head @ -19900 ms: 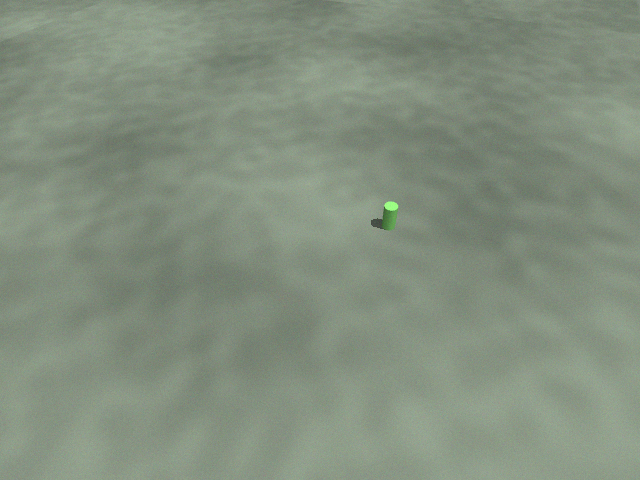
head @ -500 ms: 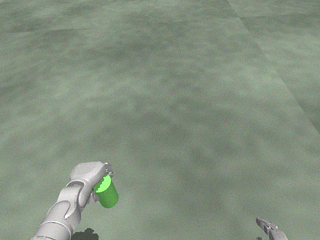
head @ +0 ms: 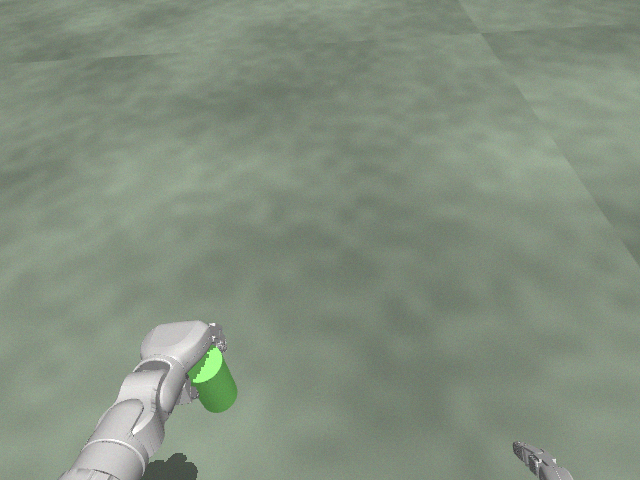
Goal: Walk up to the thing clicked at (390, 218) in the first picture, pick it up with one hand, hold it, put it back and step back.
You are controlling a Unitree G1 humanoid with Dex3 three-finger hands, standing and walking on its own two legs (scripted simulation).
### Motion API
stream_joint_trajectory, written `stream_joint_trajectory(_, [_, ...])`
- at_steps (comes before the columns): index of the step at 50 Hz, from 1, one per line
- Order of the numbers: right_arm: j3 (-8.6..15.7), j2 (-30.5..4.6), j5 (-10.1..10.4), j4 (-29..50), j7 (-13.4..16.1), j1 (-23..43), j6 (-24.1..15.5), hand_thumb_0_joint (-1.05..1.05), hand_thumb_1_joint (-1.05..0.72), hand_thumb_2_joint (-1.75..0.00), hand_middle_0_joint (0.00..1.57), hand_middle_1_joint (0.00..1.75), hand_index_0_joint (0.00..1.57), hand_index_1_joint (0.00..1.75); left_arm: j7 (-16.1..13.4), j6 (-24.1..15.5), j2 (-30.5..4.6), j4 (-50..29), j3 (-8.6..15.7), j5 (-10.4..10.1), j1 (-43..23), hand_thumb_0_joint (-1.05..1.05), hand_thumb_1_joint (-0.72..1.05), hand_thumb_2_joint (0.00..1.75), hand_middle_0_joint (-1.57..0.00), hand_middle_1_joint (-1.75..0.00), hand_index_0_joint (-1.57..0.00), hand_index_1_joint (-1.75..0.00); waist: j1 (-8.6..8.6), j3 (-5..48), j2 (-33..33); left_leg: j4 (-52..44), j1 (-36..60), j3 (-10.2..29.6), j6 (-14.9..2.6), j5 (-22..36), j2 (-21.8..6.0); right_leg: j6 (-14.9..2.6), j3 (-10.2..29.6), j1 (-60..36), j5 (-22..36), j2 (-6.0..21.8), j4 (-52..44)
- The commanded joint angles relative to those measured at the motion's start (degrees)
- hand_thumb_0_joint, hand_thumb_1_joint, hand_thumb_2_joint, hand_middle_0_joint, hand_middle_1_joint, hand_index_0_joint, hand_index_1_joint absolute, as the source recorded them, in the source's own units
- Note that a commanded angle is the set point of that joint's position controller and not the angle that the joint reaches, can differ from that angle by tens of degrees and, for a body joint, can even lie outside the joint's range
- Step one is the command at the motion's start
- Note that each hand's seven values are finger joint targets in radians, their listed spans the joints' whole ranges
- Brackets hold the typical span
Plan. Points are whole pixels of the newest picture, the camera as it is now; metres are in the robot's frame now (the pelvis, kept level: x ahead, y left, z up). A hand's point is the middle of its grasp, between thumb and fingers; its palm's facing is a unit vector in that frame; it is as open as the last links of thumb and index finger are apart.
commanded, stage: crouch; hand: left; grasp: from above
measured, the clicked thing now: (211, 379) +0.31 +0.21 -0.12
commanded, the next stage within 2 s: lower in 1.80 s
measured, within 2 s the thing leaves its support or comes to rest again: neither
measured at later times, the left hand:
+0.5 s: hand (222, 411) +0.29 +0.21 -0.21, palm faces -0.47 +0.03 -0.88, open 8.6 cm
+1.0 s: hand (257, 430) +0.32 +0.19 -0.43, palm faces -0.47 +0.00 -0.88, open 8.6 cm
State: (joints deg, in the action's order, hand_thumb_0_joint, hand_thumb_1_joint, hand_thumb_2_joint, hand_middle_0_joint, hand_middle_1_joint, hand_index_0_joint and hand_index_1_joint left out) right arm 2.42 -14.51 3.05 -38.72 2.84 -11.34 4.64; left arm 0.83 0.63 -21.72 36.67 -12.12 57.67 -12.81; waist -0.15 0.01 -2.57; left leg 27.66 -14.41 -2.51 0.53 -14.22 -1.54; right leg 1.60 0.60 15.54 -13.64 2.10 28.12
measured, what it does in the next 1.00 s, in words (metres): lowers itself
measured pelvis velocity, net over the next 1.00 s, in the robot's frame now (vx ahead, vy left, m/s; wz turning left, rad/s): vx -0.07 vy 0.00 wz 0.01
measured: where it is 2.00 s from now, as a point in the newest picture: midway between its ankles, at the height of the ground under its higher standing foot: outside the picture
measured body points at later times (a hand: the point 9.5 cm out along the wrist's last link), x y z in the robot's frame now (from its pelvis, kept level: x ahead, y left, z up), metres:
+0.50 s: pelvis -0.03 +0.00 -0.08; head +0.07 +0.01 +0.36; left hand +0.31 +0.21 -0.16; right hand +0.06 -0.29 -0.20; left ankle +0.00 +0.13 -0.74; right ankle +0.01 -0.14 -0.74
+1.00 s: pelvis -0.07 +0.00 -0.27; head +0.12 +0.01 +0.14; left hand +0.34 +0.19 -0.38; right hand -0.01 -0.27 -0.40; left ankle +0.00 +0.13 -0.74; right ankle +0.01 -0.14 -0.74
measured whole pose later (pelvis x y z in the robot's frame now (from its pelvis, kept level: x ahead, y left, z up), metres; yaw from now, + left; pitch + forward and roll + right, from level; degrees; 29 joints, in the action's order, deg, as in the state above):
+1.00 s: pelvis -0.07 +0.00 -0.27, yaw +1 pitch +35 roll -2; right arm 2.2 -12.6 -5.2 -44.4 -0.2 -10.7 -2.6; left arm -25.2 -1.8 -20.9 73.2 -4.4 67.0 -39.7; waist -9.9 12.6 -2.6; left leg 105.4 -104.0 2.1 0.5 -36.9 -1.6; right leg 1.7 0.1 103.1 -36.0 2.1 103.7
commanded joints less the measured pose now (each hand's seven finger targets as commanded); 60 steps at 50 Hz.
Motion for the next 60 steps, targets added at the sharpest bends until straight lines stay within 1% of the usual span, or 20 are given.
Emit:
stream_joint_trajectory(1, [2.58, -7.44, 0.24, 7.43, 0.06, 3.83, -2.34, 0.00, -0.90, -0.91, 0.20, 0.30, 0.20, 0.30, -3.51, -0.56, -10.25, -11.24, 5.34, 0.10, -17.59, 0.00, 0.51, 0.71, -1.00, -0.54, -0.97, -0.57, -0.14, 14.42, 2.71, -1.90, 6.09, 0.05, -1.16, 14.39, 2.42, -1.97, -1.34, -3.20, 12.44, -2.80, -3.20])
stream_joint_trajectory(7, [2.80, -7.55, -0.57, 6.30, -0.37, 2.25, -1.48, 0.00, -0.90, -0.91, 0.20, 0.30, 0.20, 0.30, -8.83, -2.06, -9.14, -3.34, 5.56, 2.48, -17.38, 0.00, 0.51, 0.70, -1.03, -0.46, -0.99, -0.52, -1.08, 12.12, 3.48, -0.24, 3.03, 0.26, -0.91, 11.06, 2.60, -2.04, -1.50, 1.09, 9.09, -2.54, -1.89])
stream_joint_trajectory(12, [3.42, -8.11, -1.61, 3.84, -1.25, -0.34, -1.10, 0.00, -0.90, -0.91, 0.20, 0.30, 0.20, 0.30, -14.59, -2.60, -7.37, 3.66, 4.38, 4.52, -23.06, 0.00, 0.53, 0.71, -1.03, -0.46, -0.99, -0.51, -2.88, 14.66, 3.06, 6.31, -1.88, 0.76, -0.64, 10.48, 2.39, -2.03, -1.63, 7.91, 9.02, -2.41, 3.79])
stream_joint_trajectory(14, [3.90, -8.37, -2.05, 2.74, -1.78, -2.27, -1.42, 0.00, -0.90, -0.90, 0.20, 0.30, 0.20, 0.30, -16.61, -2.81, -4.17, 7.95, 2.75, 5.69, -23.20, 0.00, 0.56, 0.69, -1.04, -0.46, -1.00, -0.50, -3.99, 16.41, 3.36, 11.31, -5.84, 0.80, -0.47, 10.05, 2.30, -2.19, -1.60, 12.66, 8.63, -2.37, 8.39])
stream_joint_trajectory(16, [4.50, -8.73, -2.67, 2.17, -2.09, -3.45, -1.84, 0.00, -0.90, -0.91, 0.20, 0.30, 0.20, 0.30, -19.19, -3.28, -5.69, 10.48, 4.25, 7.32, -25.28, 0.00, 0.59, 0.69, -1.06, -0.46, -1.03, -0.50, -3.69, 18.93, 1.84, 16.89, -10.71, 0.99, -0.16, 8.71, 2.18, -2.50, -1.63, 17.92, 7.16, -2.33, 13.55])
stream_joint_trajectory(18, [4.91, -8.69, -3.33, 1.93, -2.45, -4.64, -2.19, 0.00, -0.90, -0.90, 0.20, 0.30, 0.20, 0.30, -21.68, -3.68, -4.66, 12.36, 4.25, 8.80, -28.15, 0.00, 0.61, 0.68, -1.08, -0.46, -1.04, -0.50, -4.49, 21.26, 1.24, 22.00, -16.31, 1.23, -0.16, 7.45, 2.08, -2.72, -1.64, 23.43, 6.07, -2.27, 18.49])
stream_joint_trajectory(19, [5.22, -9.09, -3.65, 1.78, -2.40, -4.72, -2.47, 0.00, -0.90, -0.90, 0.20, 0.30, 0.20, 0.30, -23.10, -3.89, -6.50, 12.99, 5.71, 9.53, -30.21, 0.00, 0.62, 0.65, -1.06, -0.46, -1.04, -0.49, -4.23, 22.40, 0.24, 24.43, -18.88, 1.23, -0.17, 6.12, 1.95, -2.81, -1.59, 26.35, 4.88, -2.34, 20.85])
stream_joint_trajectory(20, [5.25, -8.92, -3.83, 1.54, -2.35, -5.22, -2.68, 0.00, -0.90, -0.90, 0.20, 0.30, 0.20, 0.30, -24.18, -3.61, -5.27, 15.61, 5.19, 10.22, -29.80, 0.00, 0.63, 0.65, -1.08, -0.46, -1.06, -0.48, -4.78, 23.45, 0.32, 26.39, -21.20, 1.35, -0.22, 4.74, 2.06, -2.77, -1.72, 28.66, 4.02, -2.30, 22.85])
stream_joint_trajectory(25, [5.44, -9.48, -5.03, 0.29, -1.63, -6.42, -4.31, 0.00, -0.90, -0.90, 0.20, 0.30, 0.20, 0.30, -28.26, -2.63, -6.28, 19.30, 6.51, 10.77, -35.53, 0.00, 0.70, 0.62, -1.11, -0.46, -1.10, -0.47, -5.98, 32.12, -2.50, 37.21, -31.62, 2.21, -0.68, 1.32, 1.70, -3.34, -2.22, 41.31, 0.28, -2.50, 34.47])
stream_joint_trajectory(27, [5.50, -9.55, -5.48, -0.25, -1.28, -6.52, -4.78, 0.00, -0.90, -0.90, 0.20, 0.30, 0.20, 0.30, -29.36, -1.89, -8.20, 19.19, 8.21, 10.63, -36.51, 0.00, 0.76, 0.64, -1.16, -0.46, -1.15, -0.47, -5.21, 36.62, -2.68, 41.68, -36.90, 2.10, -1.26, 0.43, 1.71, -3.32, -2.14, 43.48, -0.23, -2.57, 38.55])
stream_joint_trajectory(31, [5.56, -9.65, -6.03, -0.65, -0.97, -6.69, -5.69, 0.00, -0.90, -0.90, 0.20, 0.30, 0.20, 0.30, -29.51, -0.15, -6.64, 23.13, 7.43, 9.18, -35.90, 0.00, 0.78, 0.68, -1.19, -0.48, -1.17, -0.50, -6.63, 38.61, -2.28, 46.71, -45.54, 2.65, -1.21, -5.48, 1.65, -3.43, -2.54, 50.02, -4.54, -2.20, 44.33])
stream_joint_trajectory(32, [5.76, -10.14, -6.24, -1.01, -0.84, -6.63, -5.91, 0.00, -0.90, -0.90, 0.20, 0.30, 0.20, 0.30, -29.50, -0.15, -8.60, 22.62, 8.80, 8.58, -37.85, 0.00, 0.79, 0.67, -1.17, -0.49, -1.16, -0.50, -6.44, 39.60, -2.49, 47.58, -46.72, 3.15, -1.07, -6.70, 1.47, -3.38, -2.69, 51.61, -5.62, -2.22, 45.65])
stream_joint_trajectory(38, [5.07, -9.96, -6.91, -1.30, -1.06, -6.22, -6.97, 0.00, -0.90, -0.90, 0.20, 0.30, 0.20, 0.30, -28.15, -0.67, -8.12, 24.27, 8.28, 8.06, -43.07, 0.00, 0.78, 0.72, -1.19, -0.50, -1.17, -0.52, -8.32, 41.93, -3.55, 54.01, -55.54, 4.02, -1.09, -15.73, 1.59, -3.62, -3.53, 61.82, -13.37, -2.02, 53.44])
stream_joint_trajectory(42, [4.56, -10.18, -7.25, -1.79, -1.41, -6.66, -7.61, 0.00, -0.90, -0.90, 0.20, 0.30, 0.20, 0.30, -28.43, -1.47, -11.11, 25.34, 9.65, 8.78, -45.35, 0.00, 0.76, 0.70, -1.17, -0.49, -1.15, -0.51, -8.77, 45.24, -3.13, 59.58, -60.24, 3.63, -1.65, -16.16, 2.04, -3.47, -3.82, 65.42, -13.79, -2.06, 57.65])
stream_joint_trajectory(43, [4.30, -10.12, -7.43, -2.18, -1.48, -6.92, -7.88, 0.00, -0.90, -0.90, 0.20, 0.30, 0.20, 0.30, -28.68, -1.68, -10.89, 25.38, 9.60, 8.79, -46.83, 0.00, 0.75, 0.72, -1.17, -0.49, -1.15, -0.52, -9.73, 44.97, -2.82, 60.95, -61.44, 3.82, -1.72, -16.22, 2.03, -3.37, -3.87, 66.70, -13.77, -1.99, 58.57])
stream_joint_trajectory(50, [3.64, -10.33, -8.22, -3.18, -2.91, -7.06, -9.31, 0.00, -0.90, -0.91, 0.20, 0.30, 0.20, 0.30, -30.39, -2.62, -12.18, 26.10, 10.35, 9.71, -50.33, 0.00, 0.71, 0.76, -1.16, -0.49, -1.12, -0.53, -10.53, 47.72, -6.45, 66.32, -63.95, 4.51, -1.26, -17.41, 2.07, -3.62, -4.62, 74.98, -15.32, -1.71, 64.58])
stream_joint_trajectory(53, [3.30, -10.49, -8.80, -3.38, -3.60, -7.54, -9.69, 0.00, -0.90, -0.91, 0.20, 0.30, 0.20, 0.30, -30.93, -2.54, -14.01, 26.89, 12.05, 9.94, -50.99, 0.00, 0.67, 0.74, -1.13, -0.49, -1.09, -0.53, -10.69, 49.09, -8.02, 69.25, -65.50, 4.12, -1.18, -15.45, 2.21, -3.51, -4.46, 75.79, -13.36, -1.36, 67.14])
stream_joint_trajectory(55, [3.38, -9.96, -8.80, -3.12, -4.13, -6.98, -9.77, 0.00, -0.91, -0.91, 0.20, 0.30, 0.20, 0.30, -30.82, -2.55, -12.91, 27.31, 11.25, 9.80, -49.89, 0.00, 0.66, 0.75, -1.12, -0.50, -1.08, -0.54, -10.55, 49.88, -7.19, 71.95, -67.60, 2.79, -1.72, -14.28, 2.32, -3.25, -4.33, 74.59, -11.62, -1.87, 67.58])
stream_joint_trajectory(59, [3.44, -9.55, -9.17, -3.25, -4.79, -7.20, -9.64, 0.00, -0.91, -0.91, 0.20, 0.30, 0.20, 0.30, -30.48, -2.65, -14.61, 27.72, 12.45, 9.70, -48.95, 0.00, 0.63, 0.75, -1.12, -0.48, -1.07, -0.53, -9.85, 50.79, -6.07, 75.65, -71.77, 1.98, -2.15, -12.19, 2.34, -2.68, -3.70, 73.33, -8.28, -2.02, 69.80])
stream_joint_trajectory(60, [3.41, -9.36, -9.40, -3.21, -5.06, -7.56, -9.69, 0.00, -0.91, -0.91, 0.20, 0.30, 0.20, 0.30, -30.17, -2.45, -13.20, 28.21, 12.06, 9.67, -48.47, 0.00, 0.63, 0.75, -1.12, -0.49, -1.07, -0.53, -10.61, 49.86, -6.68, 76.10, -70.98, 2.17, -1.96, -11.27, 2.26, -2.68, -3.77, 73.98, -7.47, -1.78, 70.11])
